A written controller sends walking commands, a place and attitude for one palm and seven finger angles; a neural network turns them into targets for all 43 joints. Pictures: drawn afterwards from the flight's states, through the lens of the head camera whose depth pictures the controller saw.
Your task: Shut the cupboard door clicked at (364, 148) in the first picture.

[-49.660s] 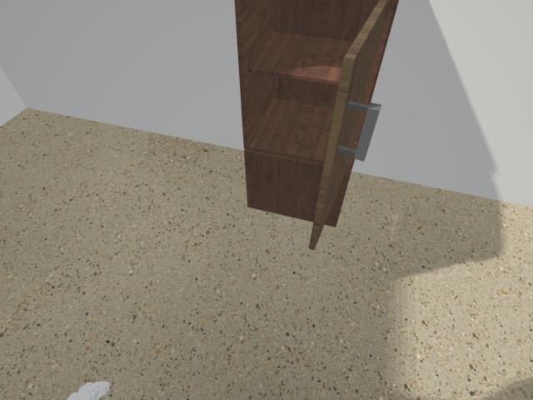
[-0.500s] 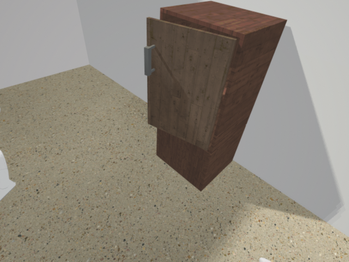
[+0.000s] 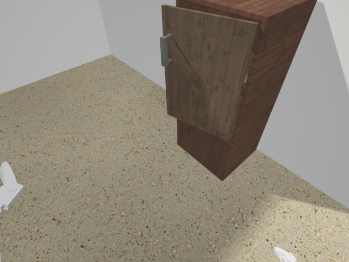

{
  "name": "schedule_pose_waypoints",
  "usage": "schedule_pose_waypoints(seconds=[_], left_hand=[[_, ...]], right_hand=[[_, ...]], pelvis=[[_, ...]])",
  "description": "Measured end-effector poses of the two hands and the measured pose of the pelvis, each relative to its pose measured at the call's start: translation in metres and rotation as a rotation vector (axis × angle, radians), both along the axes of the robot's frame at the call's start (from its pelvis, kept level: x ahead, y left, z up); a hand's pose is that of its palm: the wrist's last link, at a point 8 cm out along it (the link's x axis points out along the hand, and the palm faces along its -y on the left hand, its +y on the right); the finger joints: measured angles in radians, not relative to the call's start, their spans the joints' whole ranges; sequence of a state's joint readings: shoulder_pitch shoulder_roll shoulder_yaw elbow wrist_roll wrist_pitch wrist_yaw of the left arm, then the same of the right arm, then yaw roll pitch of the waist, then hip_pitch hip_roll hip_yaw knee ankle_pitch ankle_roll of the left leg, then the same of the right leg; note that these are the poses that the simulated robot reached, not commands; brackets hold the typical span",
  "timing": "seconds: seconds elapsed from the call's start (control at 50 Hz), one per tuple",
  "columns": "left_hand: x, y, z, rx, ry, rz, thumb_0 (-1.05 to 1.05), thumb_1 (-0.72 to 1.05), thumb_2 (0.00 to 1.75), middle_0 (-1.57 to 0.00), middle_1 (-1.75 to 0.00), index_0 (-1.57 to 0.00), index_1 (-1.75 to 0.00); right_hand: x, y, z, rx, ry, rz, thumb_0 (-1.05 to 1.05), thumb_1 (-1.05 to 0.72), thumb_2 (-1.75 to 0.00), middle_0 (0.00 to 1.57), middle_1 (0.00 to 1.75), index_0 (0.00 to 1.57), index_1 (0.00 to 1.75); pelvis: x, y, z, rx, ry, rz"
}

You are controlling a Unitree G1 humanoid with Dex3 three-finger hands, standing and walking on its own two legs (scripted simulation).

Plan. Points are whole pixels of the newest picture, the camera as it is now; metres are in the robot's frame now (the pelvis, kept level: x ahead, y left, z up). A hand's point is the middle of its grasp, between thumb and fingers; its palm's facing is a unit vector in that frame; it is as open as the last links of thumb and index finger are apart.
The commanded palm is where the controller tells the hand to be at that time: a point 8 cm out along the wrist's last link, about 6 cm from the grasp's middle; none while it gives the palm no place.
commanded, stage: stop stepping back and stand still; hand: left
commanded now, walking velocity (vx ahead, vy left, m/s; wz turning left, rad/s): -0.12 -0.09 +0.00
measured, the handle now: (167, 50) +0.96 +0.11 +0.05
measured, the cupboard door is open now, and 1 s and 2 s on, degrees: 13 13 13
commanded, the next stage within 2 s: let the arm hang, fingers relaxed in 0.70 s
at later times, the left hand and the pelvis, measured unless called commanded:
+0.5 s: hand (9, 191) +0.19 +0.31 +0.15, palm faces +0.44 -0.80 -0.41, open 7.4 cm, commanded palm +0.14 +0.34 +0.17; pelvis -0.01 +0.04 +0.00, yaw -1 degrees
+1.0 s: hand out of the picture +0.13 +0.27 -0.11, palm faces -0.02 -0.94 -0.34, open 7.4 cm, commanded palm none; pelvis -0.03 +0.05 -0.01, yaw -1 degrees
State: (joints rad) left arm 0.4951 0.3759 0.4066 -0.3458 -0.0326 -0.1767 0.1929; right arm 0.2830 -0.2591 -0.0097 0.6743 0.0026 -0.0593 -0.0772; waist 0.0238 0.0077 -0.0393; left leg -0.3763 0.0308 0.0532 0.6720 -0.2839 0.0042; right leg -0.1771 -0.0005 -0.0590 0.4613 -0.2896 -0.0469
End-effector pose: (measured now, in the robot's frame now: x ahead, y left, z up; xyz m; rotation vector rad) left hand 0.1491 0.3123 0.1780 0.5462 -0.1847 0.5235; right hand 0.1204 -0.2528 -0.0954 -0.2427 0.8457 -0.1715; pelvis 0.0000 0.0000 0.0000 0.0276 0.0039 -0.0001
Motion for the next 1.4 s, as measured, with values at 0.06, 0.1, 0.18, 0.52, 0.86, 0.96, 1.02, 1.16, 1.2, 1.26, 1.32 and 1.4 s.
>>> schedule_pose_waypoints(seconds=[0.06, 0.1, 0.18, 0.52, 0.86, 0.96, 1.02, 1.16, 1.2, 1.26, 1.32, 1.4], left_hand=[[0.009, 0.001, -0.014, -0.045, 0.010, -0.026, 0.01, 0.89, 0.90, -0.21, -0.30, -0.21, -0.31], [0.015, 0.000, -0.017, -0.056, 0.003, -0.069, 0.01, 0.89, 0.90, -0.21, -0.30, -0.21, -0.31], [0.022, -0.001, -0.008, -0.015, -0.014, -0.153, 0.01, 0.89, 0.90, -0.21, -0.30, -0.21, -0.31], [0.002, 0.030, -0.016, -0.063, 0.012, -0.101, 0.01, 0.89, 0.90, -0.21, -0.30, -0.21, -0.31], [0.016, 0.035, -0.055, -0.069, 0.200, -0.152, 0.00, 0.90, 0.90, -0.20, -0.30, -0.21, -0.30], [-0.004, 0.019, -0.204, -0.323, 0.807, -0.114, 0.00, 0.91, 0.90, -0.20, -0.30, -0.20, -0.30], [-0.050, -0.010, -0.272, -0.459, 1.100, -0.101, 0.00, 0.91, 0.90, -0.20, -0.30, -0.20, -0.30], [-0.162, -0.043, -0.331, -0.681, 1.444, 0.035, 0.00, 0.99, 0.90, -0.21, -0.30, -0.21, -0.30], [-0.186, -0.042, -0.333, -0.703, 1.504, 0.076, 0.00, 0.98, 0.90, -0.21, -0.30, -0.21, -0.30], [-0.214, -0.037, -0.329, -0.715, 1.573, 0.133, 0.00, 0.96, 0.90, -0.20, -0.30, -0.21, -0.30], [-0.231, -0.032, -0.323, -0.707, 1.614, 0.176, 0.00, 0.95, 0.90, -0.20, -0.30, -0.21, -0.30], [-0.233, -0.024, -0.317, -0.682, 1.621, 0.202, 0.00, 0.93, 0.90, -0.20, -0.30, -0.20, -0.30]], right_hand=[[0.015, 0.002, 0.000, -0.030, -0.025, -0.007, 0.01, -0.90, -0.90, 0.21, 0.30, 0.20, 0.30], [0.025, 0.009, 0.006, -0.033, -0.047, -0.021, 0.01, -0.90, -0.90, 0.20, 0.30, 0.20, 0.30], [0.044, 0.030, 0.024, -0.009, -0.135, -0.012, 0.01, -0.90, -0.90, 0.20, 0.30, 0.20, 0.30], [0.018, 0.071, 0.019, 0.026, -0.081, 0.039, 0.01, -0.90, -0.90, 0.21, 0.30, 0.20, 0.30], [0.009, 0.061, 0.003, 0.042, -0.058, 0.071, 0.01, -0.90, -0.90, 0.21, 0.30, 0.20, 0.30], [-0.004, 0.044, -0.018, 0.035, 0.043, 0.067, 0.01, -0.90, -0.90, 0.21, 0.30, 0.20, 0.30], [-0.028, 0.035, -0.021, 0.017, 0.120, 0.029, 0.01, -0.90, -0.90, 0.21, 0.30, 0.20, 0.30], [-0.113, 0.030, -0.028, -0.010, 0.424, -0.045, 0.00, -0.90, -0.90, 0.20, 0.30, 0.20, 0.30], [-0.134, 0.033, -0.030, -0.004, 0.498, -0.065, 0.00, -0.90, -0.90, 0.20, 0.30, 0.20, 0.30], [-0.159, 0.039, -0.034, 0.017, 0.573, -0.092, 0.00, -0.90, -0.90, 0.20, 0.30, 0.20, 0.30], [-0.173, 0.047, -0.038, 0.043, 0.608, -0.111, 0.00, -0.90, -0.90, 0.20, 0.30, 0.20, 0.30], [-0.178, 0.056, -0.044, 0.076, 0.609, -0.124, 0.00, -0.90, -0.90, 0.20, 0.30, 0.20, 0.30]], pelvis=[[0.005, 0.010, -0.007, -0.027, -0.009, 0.005], [0.006, 0.014, -0.008, -0.017, -0.017, -0.001], [0.005, 0.019, -0.007, -0.027, -0.011, -0.016], [-0.006, 0.039, -0.003, -0.050, 0.009, -0.009], [-0.014, 0.048, -0.006, -0.053, 0.012, 0.003], [-0.024, 0.052, -0.011, -0.040, -0.003, -0.005], [-0.027, 0.050, -0.010, -0.030, -0.015, -0.012], [-0.028, 0.039, -0.005, -0.038, -0.023, -0.002], [-0.028, 0.039, -0.003, -0.042, -0.024, 0.001], [-0.027, 0.039, -0.001, -0.045, -0.028, 0.000], [-0.027, 0.040, 0.000, -0.044, -0.032, -0.004], [-0.027, 0.042, 0.001, -0.041, -0.037, -0.010]])
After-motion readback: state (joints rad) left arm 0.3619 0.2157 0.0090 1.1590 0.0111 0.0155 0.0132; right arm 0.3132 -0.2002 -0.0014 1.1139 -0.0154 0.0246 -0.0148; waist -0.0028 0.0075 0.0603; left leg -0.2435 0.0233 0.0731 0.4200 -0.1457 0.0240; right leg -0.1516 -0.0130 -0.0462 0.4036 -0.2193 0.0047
